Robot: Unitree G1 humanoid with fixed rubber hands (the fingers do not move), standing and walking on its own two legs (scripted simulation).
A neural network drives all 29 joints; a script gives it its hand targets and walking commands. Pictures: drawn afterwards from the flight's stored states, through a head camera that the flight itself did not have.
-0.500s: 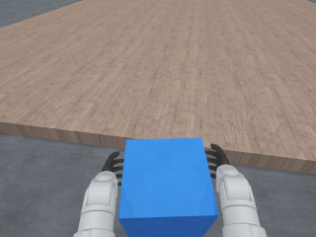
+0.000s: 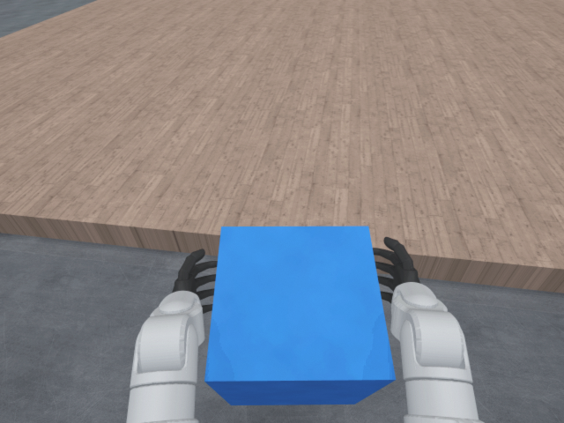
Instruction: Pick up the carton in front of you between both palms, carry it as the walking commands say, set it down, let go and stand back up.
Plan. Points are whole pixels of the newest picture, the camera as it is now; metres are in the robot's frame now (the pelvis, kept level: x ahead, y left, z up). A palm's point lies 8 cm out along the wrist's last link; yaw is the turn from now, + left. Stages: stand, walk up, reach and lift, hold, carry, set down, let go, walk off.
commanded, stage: carry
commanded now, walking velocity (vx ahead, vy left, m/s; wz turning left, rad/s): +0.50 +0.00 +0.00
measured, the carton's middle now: (293, 323) +0.30 +0.01 -0.01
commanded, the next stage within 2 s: none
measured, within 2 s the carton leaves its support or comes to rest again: neither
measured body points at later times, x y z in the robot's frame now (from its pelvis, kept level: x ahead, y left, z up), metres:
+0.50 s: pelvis +0.22 -0.01 +0.01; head +0.21 -0.02 +0.46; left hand +0.48 +0.13 +0.09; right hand +0.47 -0.17 +0.08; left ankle +0.11 +0.11 -0.73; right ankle +0.32 -0.11 -0.72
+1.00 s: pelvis +0.53 -0.01 -0.01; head +0.54 +0.00 +0.44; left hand +0.84 +0.16 +0.14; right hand +0.85 -0.14 +0.14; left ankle +0.66 +0.08 -0.73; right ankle +0.36 -0.11 -0.73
